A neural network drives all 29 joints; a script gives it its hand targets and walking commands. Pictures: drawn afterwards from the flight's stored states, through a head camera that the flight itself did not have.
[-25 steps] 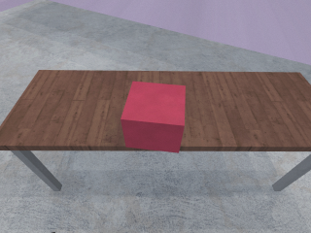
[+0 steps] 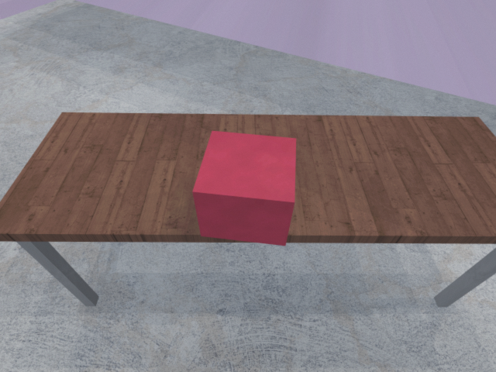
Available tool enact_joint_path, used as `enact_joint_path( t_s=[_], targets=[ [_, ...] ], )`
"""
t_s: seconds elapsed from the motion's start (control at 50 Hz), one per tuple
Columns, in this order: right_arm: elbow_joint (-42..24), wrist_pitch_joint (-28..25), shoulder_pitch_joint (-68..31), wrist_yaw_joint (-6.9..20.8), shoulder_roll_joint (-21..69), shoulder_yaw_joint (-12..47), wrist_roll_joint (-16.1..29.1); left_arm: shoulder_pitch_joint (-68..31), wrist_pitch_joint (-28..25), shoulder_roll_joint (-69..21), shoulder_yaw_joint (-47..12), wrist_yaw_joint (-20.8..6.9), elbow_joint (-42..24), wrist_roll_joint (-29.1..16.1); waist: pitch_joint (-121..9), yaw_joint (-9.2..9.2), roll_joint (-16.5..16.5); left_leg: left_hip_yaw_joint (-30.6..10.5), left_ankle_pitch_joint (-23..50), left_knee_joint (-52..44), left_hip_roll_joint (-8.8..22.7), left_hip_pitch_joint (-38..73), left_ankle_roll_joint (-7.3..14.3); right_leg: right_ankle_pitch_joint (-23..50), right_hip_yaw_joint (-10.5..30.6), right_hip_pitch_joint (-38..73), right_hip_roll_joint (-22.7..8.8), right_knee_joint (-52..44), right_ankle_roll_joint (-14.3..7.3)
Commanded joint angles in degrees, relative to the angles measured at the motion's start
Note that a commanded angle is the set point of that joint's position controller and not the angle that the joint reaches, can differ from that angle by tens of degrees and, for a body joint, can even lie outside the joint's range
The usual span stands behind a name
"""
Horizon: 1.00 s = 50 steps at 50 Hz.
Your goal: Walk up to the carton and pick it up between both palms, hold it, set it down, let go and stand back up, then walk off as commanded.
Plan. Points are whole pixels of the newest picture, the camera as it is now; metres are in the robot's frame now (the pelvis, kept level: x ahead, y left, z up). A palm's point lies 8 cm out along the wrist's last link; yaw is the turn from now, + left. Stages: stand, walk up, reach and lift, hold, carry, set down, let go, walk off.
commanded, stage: stand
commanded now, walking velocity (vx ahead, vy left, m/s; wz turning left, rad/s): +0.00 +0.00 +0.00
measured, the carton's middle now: (248, 187) +0.56 +0.02 -0.10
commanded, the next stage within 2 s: none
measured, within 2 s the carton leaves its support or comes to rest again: neither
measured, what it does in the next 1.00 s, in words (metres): stands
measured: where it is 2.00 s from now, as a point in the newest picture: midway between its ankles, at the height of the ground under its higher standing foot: outside the picture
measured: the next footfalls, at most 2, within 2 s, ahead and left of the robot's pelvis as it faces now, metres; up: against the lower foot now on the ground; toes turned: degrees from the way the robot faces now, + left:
none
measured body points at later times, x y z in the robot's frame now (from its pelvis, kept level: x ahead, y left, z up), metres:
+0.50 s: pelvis +0.00 +0.00 +0.00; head +0.02 +0.00 +0.45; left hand +0.10 +0.31 -0.13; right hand +0.09 -0.31 -0.13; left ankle -0.01 +0.12 -0.75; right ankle -0.01 -0.12 -0.75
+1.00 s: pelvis +0.00 +0.00 +0.00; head +0.02 +0.00 +0.45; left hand +0.09 +0.31 -0.13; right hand +0.09 -0.30 -0.13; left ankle -0.01 +0.12 -0.75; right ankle -0.01 -0.12 -0.75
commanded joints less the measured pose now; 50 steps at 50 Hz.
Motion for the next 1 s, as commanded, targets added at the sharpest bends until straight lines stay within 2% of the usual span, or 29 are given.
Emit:
enact_joint_path(
  t_s=[0.0,0.98],
  targets=[
    [-2.96,-0.83,-1.3,-0.51,-11.85,-2.06,0.02,-1.72,-0.82,11.19,2.06,0.55,-2.83,-0.01,-5.87,-0.04,0.31,-4.81,11.7,-1.63,7.66,2.33,1.41,12.63,4.6,-0.56,-6.96,-2.38,-1.51],
    [-3.1,-0.93,-0.74,-0.45,-11.96,-2.06,-0.01,-1.15,-0.72,11.0,2.04,0.46,-2.97,-0.04,-5.4,0.12,0.19,-4.92,10.62,-1.99,7.69,2.18,1.58,11.22,4.77,-0.8,-6.93,-2.47,-1.61]
  ],
)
